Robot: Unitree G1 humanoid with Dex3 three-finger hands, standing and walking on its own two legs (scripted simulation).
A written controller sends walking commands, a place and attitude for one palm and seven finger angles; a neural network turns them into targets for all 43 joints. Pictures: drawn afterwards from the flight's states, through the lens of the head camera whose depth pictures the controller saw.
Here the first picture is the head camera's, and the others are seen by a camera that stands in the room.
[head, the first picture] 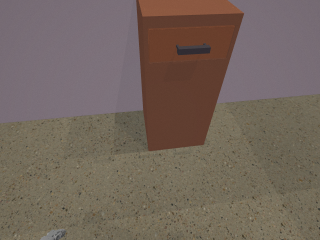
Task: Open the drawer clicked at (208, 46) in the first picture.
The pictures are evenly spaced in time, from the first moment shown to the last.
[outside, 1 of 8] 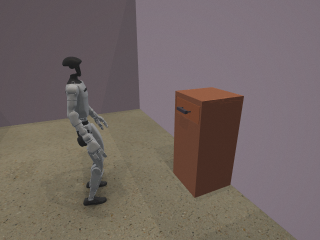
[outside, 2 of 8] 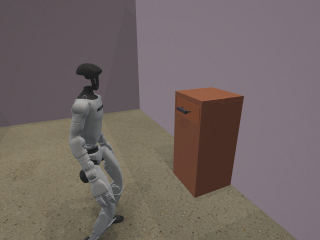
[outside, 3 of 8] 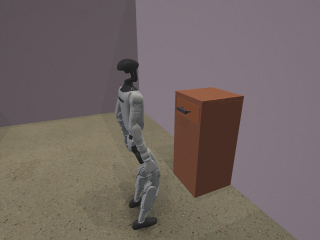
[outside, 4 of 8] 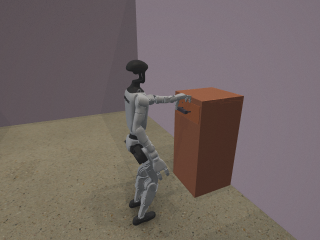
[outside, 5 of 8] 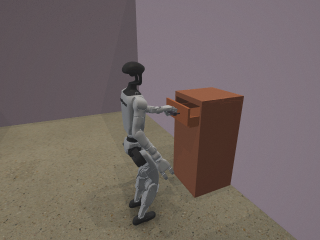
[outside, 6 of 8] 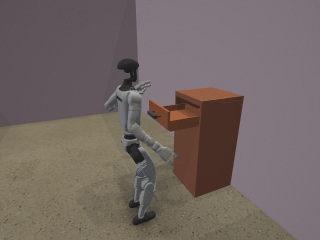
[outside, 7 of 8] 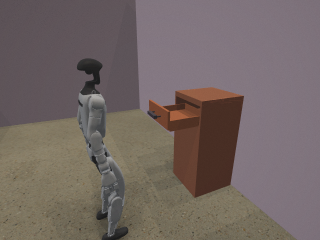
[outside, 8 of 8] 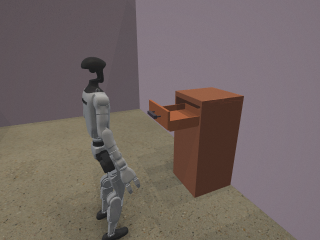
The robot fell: no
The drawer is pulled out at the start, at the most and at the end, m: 0.00 0.30 0.29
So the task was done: yes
